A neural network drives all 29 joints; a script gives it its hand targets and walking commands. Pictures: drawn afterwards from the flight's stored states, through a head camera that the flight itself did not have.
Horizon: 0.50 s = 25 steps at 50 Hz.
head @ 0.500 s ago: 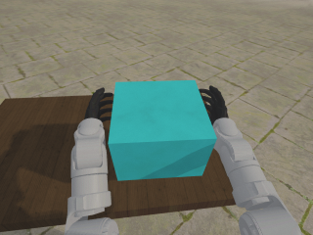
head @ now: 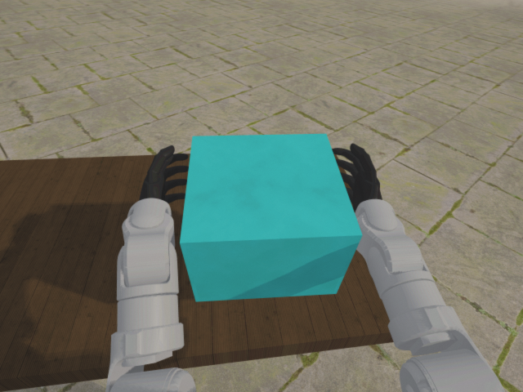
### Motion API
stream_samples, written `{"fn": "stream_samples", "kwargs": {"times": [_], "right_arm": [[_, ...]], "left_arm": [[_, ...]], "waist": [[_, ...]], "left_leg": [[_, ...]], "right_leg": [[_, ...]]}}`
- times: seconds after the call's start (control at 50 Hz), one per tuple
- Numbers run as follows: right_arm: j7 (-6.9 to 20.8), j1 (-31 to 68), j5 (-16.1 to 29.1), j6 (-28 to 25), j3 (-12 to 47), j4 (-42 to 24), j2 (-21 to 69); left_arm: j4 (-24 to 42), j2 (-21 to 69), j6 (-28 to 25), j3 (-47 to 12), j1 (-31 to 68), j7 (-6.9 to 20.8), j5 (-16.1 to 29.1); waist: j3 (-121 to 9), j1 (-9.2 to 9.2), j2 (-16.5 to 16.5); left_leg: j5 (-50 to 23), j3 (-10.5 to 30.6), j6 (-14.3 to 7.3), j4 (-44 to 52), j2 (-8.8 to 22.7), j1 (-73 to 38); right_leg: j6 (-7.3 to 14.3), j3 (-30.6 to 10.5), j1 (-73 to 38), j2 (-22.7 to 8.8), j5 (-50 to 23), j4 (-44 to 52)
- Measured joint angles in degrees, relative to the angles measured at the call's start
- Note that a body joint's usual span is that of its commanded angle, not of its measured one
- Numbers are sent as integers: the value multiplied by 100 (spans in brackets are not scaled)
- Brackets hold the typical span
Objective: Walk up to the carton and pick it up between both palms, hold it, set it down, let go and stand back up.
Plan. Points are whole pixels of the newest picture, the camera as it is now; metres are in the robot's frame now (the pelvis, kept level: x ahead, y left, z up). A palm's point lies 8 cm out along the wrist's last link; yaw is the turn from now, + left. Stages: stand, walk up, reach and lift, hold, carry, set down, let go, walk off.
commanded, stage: hold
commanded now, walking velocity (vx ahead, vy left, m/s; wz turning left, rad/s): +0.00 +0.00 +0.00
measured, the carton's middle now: (263, 214) +0.35 +0.00 +0.13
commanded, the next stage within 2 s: none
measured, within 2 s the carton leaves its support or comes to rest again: neither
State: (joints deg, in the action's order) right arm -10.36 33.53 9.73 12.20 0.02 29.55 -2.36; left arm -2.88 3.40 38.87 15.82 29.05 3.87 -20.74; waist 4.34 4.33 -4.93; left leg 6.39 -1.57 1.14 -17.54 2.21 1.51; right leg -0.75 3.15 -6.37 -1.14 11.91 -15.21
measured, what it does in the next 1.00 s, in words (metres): stands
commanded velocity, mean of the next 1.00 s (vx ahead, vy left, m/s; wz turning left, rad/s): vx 0.00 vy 0.00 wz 0.00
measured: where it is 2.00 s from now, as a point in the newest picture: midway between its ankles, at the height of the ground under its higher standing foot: outside the picture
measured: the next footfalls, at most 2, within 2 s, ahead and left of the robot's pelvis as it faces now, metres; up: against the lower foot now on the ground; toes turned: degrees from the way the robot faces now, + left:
none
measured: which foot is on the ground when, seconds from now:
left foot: down 0.00-1.00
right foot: down 0.00-1.00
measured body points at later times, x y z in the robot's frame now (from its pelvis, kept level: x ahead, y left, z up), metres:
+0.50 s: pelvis -0.01 -0.01 +0.00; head -0.05 +0.02 +0.45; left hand +0.36 +0.15 +0.17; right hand +0.36 -0.15 +0.17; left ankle +0.05 +0.13 -0.75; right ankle -0.03 -0.12 -0.75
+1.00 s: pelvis +0.00 +0.00 +0.00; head -0.03 +0.03 +0.45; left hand +0.36 +0.15 +0.17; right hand +0.37 -0.15 +0.16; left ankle +0.05 +0.13 -0.75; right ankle -0.03 -0.12 -0.75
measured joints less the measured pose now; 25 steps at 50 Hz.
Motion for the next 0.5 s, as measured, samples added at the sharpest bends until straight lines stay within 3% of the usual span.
{"fn": "stream_samples", "kwargs": {"times": [0.18, 0.5], "right_arm": [[-34, -84, 103, 85, 113, -270, -79], [-15, 104, -195, 171, -96, 21, 41]], "left_arm": [[275, 28, 82, -81, -125, -74, 55], [-190, 26, 57, 171, 216, 117, -3]], "waist": [[37, 5, 20], [-30, -84, 89]], "left_leg": [[19, 6, 27, -23, 34, -55], [-150, 38, 58, 141, 48, -60]], "right_leg": [[26, 0, -63, 36, 1, 3], [80, 34, 53, 56, -7, -109]]}}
